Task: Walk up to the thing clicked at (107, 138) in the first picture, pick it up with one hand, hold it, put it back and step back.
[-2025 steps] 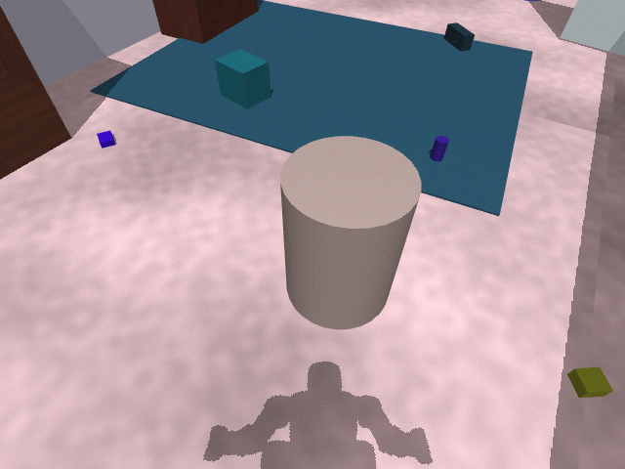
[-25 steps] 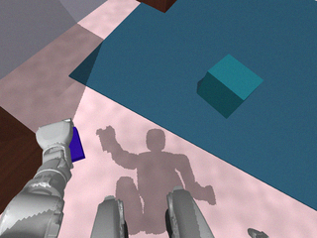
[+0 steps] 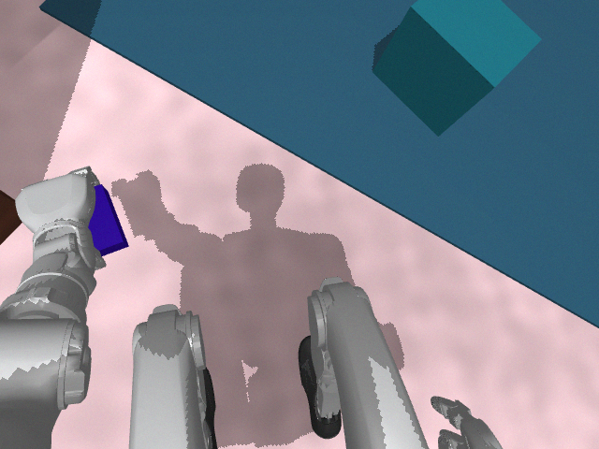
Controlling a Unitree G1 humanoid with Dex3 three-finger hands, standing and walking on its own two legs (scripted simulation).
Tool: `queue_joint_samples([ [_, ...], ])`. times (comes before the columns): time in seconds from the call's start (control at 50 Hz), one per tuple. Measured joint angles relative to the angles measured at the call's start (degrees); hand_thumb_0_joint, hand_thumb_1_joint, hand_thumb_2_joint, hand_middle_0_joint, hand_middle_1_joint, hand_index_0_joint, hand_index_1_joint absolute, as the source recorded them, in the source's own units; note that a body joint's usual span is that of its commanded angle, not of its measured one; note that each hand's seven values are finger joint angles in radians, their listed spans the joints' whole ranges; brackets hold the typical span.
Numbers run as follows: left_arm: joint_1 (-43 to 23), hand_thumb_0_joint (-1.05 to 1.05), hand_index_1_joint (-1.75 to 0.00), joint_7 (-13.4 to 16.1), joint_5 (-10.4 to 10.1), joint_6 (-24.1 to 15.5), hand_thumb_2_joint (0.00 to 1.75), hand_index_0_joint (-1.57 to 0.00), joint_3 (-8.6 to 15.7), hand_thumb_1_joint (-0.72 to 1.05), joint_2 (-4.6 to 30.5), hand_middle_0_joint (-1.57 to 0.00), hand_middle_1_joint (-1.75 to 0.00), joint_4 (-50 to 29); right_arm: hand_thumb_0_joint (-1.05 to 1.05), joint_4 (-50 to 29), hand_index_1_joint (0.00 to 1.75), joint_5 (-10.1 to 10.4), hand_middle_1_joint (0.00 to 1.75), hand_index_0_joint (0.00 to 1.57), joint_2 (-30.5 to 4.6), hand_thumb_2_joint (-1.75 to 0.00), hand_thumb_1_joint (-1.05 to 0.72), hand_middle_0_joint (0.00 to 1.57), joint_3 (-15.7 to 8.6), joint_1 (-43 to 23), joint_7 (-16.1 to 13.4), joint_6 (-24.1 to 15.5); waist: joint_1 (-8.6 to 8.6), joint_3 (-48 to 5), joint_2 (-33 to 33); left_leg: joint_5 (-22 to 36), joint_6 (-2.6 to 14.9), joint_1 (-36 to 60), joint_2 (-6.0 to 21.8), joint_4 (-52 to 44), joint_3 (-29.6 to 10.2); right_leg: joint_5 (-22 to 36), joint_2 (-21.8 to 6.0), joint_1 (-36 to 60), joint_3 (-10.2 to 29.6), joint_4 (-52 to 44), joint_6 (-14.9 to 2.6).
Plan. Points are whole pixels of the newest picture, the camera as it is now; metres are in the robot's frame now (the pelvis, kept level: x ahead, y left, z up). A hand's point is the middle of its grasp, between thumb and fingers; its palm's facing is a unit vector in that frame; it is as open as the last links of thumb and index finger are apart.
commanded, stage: crouch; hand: left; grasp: from above
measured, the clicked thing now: (91, 224) +0.45 +0.23 -0.20
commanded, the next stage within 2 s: lower in 0.72 s
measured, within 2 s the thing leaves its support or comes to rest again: rests again in 1.88 s
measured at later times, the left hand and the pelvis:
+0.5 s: hand (102, 230) +0.46 +0.24 -0.26, palm faces -0.42 -0.15 -0.89, open 12.2 cm; pelvis -0.01 +0.00 -0.08, yaw -2 degrees
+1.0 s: hand (110, 231) +0.47 +0.24 -0.31, palm faces -0.44 -0.16 -0.88, open 12.2 cm; pelvis -0.01 +0.00 -0.12, yaw -4 degrees
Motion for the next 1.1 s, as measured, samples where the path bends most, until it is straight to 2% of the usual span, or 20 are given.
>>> queue_joint_samples([
  [0.08, -1.78, 0.01, -0.61, 0.87, -0.8, 1.24, 0.56, -0.56, 0.65, -0.28, 0.88, -0.58, -0.6, 1.62, 0.01, -0.11, 0.29, -0.76, 0.3, 0.21, -0.68, -0.89, -0.89, 0.2, -0.07, -0.98, 0.9, -0.4, -0.37, 1.09, -0.34, -0.32, -0.1, -2.3, 0.08, 2.6, -0.41, -0.18, 0.18, -2.28, -0.24, 2.43, -0.06],
  [0.18, -4.12, 0.01, -0.61, 0.04, -1.27, 1.12, 0.59, -0.56, 1.19, -0.29, 2.42, -0.58, -0.61, 4.53, 0.01, 0.27, 0.29, -1.39, 0.3, 0.21, -1.03, -0.89, -0.9, 0.2, 0.14, -1.36, 1.84, -0.75, -1.06, 1.9, -0.7, -0.77, -0.21, -4.65, 0.26, 5.81, -0.89, -0.34, 0.49, -4.68, -0.51, 5.41, -0.14],
  [0.38, -7.35, 0.01, -0.61, 0.66, 0.37, -0.66, 0.6, -0.55, 2.48, -0.29, 5.08, -0.57, -0.61, 9.2, 0.01, 0.91, 0.29, -2.36, 0.3, 0.2, -1.2, -0.89, -0.9, 0.2, 1.26, -0.15, 3.67, -1.08, -2.57, 3.6, -0.61, -0.8, -0.1, -10.06, 0.27, 12.27, -1.49, 0.03, 0.86, -9.94, -0.65, 11.32, 0.13],
  [0.66, -10.33, 0.01, -0.6, 2.72, 0.92, -2.0, 0.57, -0.57, 4.97, -0.29, 8.14, -0.59, -0.59, 14.17, 0.01, 2.25, 0.29, -4.14, 0.3, 0.2, -1.27, -0.89, -0.9, 0.2, 3.34, 0.81, 6.17, -2.28, -3.85, 6.99, -0.61, -0.44, -0.17, -15.54, 0.15, 19.02, -2.33, 0.8, 1.27, -15.38, -0.94, 17.58, 0.38],
  [0.9, -10.68, 0.0, -0.59, 3.75, 1.5, -2.13, 0.59, -0.57, 5.45, -0.3, 9.56, -0.59, -0.58, 14.93, 0.01, 2.02, 0.29, -4.42, 0.3, 0.2, -2.13, -0.89, -0.9, 0.2, 4.1, 0.61, 8.05, -2.67, -3.96, 7.47, -0.92, -1.89, -0.18, -17.46, 0.14, 22.22, -3.37, -0.22, 1.52, -16.94, -1.68, 20.0, 0.61],
  [1.0, -11.74, 0.0, -0.6, 3.72, 1.4, -2.28, 0.62, -0.56, 4.63, -0.31, 10.44, -0.59, -0.59, 17.37, 0.01, 1.48, 0.29, -4.67, 0.3, 0.2, -2.62, -0.89, -0.9, 0.2, 4.61, 0.15, 8.71, -3.17, -4.48, 8.26, -1.51, -2.18, -0.29, -17.81, -0.04, 23.04, -3.66, -0.57, 1.43, -17.15, -1.88, 20.72, 0.58],
  [1.1, -12.48, 0.0, -0.61, 4.39, 1.93, -3.54, 0.65, -0.55, 5.08, -0.31, 11.94, -0.58, -0.59, 19.07, 0.01, 0.87, 0.29, -5.34, 0.3, 0.2, -3.29, -0.89, -0.91, 0.2, 5.65, -0.43, 9.33, -4.02, -5.21, 10.1, -2.57, -2.31, -0.38, -18.25, -0.1, 24.39, -4.45, -0.44, 1.56, -17.38, -2.5, 21.6, 0.66],
])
